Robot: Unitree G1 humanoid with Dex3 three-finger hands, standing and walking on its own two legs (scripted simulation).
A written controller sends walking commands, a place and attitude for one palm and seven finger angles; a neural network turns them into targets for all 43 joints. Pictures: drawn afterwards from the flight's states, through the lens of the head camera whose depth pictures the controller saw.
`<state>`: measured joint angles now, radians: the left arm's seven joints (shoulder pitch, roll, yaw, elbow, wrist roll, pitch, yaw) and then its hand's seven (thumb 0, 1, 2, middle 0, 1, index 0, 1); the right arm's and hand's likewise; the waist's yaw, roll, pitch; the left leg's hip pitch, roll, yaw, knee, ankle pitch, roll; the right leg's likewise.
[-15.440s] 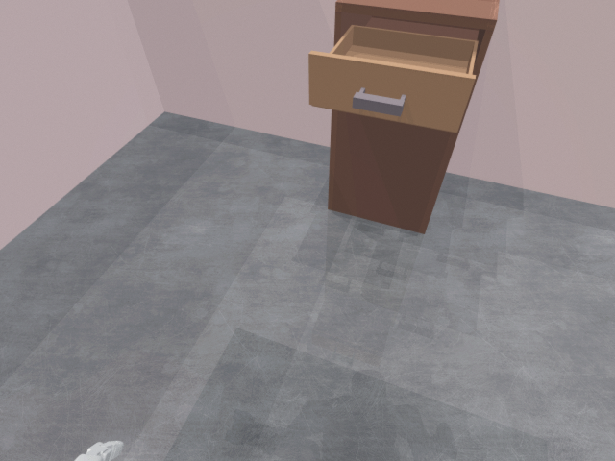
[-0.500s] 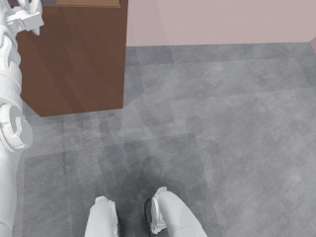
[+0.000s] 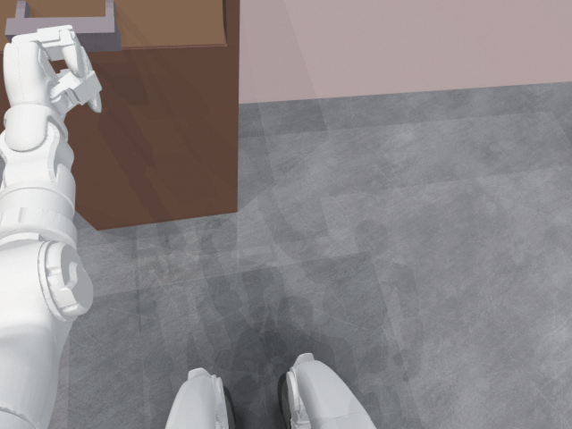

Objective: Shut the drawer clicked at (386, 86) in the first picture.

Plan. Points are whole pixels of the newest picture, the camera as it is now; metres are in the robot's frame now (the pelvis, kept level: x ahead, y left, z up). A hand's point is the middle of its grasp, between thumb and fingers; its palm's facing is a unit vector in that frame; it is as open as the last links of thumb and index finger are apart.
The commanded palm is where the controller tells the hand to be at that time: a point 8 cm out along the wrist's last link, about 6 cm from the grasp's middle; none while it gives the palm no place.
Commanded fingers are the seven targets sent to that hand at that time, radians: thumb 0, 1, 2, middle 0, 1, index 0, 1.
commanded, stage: pull the fist back off the drawer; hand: left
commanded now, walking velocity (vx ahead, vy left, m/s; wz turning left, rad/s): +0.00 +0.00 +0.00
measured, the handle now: (67, 21) +0.65 +0.20 +0.08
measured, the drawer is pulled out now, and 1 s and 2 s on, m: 0.00 0.00 0.00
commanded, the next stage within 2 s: draw the hand back to the body in 0.10 s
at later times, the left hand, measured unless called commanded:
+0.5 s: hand (65, 117) +0.47 +0.18 +0.11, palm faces +0.07 -1.00 -0.03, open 3.3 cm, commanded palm +0.43 +0.23 +0.13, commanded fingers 0.00 0.90 0.90 -1.40 -1.60 -1.40 -1.60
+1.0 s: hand out of the picture +0.31 +0.21 +0.18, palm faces +0.31 -0.92 -0.25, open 3.3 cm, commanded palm +0.26 +0.25 +0.20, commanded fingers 0.00 0.90 0.90 -1.40 -1.60 -1.40 -1.60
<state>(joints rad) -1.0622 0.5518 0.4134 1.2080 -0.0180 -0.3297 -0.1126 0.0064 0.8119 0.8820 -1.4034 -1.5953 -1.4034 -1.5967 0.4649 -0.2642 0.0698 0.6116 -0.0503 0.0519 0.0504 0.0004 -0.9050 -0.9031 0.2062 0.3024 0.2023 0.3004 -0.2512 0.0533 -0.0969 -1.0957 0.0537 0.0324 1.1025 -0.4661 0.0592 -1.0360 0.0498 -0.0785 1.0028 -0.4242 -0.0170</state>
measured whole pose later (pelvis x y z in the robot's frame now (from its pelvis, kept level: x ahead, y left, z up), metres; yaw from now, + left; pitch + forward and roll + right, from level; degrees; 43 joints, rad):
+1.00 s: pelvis +0.03 -0.02 +0.08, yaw +3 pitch +0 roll +0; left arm 0.05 0.30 0.14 0.07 -0.09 -0.05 0.08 0.02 0.90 0.90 -1.41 -1.59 -1.41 -1.60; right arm 0.16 -0.24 0.06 0.57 0.04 0.02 -0.07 0.01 -0.91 -0.90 0.20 0.30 0.20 0.30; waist 0.02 0.05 -0.01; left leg -0.21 -0.01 0.03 0.51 -0.29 0.02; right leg -0.19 0.02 -0.05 0.49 -0.30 -0.04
